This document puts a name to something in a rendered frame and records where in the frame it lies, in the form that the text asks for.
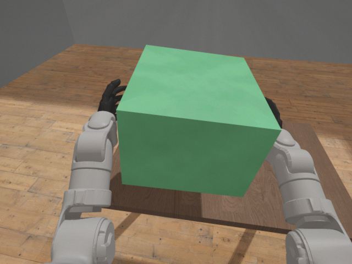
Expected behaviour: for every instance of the robot left hand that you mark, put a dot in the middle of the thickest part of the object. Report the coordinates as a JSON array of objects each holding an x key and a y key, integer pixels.
[{"x": 109, "y": 98}]

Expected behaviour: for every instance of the robot left forearm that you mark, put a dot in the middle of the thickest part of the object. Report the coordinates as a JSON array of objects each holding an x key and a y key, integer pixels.
[{"x": 90, "y": 169}]

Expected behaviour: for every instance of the carton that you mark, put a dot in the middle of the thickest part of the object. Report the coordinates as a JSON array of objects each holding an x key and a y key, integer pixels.
[{"x": 193, "y": 121}]

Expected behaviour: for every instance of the robot right upper arm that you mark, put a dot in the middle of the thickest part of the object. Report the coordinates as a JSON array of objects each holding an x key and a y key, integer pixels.
[{"x": 317, "y": 246}]

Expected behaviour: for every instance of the robot left upper arm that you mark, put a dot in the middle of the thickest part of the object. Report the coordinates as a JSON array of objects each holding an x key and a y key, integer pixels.
[{"x": 84, "y": 241}]

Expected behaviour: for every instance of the table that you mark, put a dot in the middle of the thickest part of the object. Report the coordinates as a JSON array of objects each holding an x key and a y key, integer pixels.
[{"x": 259, "y": 209}]

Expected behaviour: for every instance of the robot right forearm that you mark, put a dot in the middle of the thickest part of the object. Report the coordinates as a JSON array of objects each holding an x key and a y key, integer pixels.
[{"x": 305, "y": 204}]

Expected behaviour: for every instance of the robot right hand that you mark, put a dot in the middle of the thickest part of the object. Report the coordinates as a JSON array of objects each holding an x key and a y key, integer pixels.
[{"x": 274, "y": 110}]

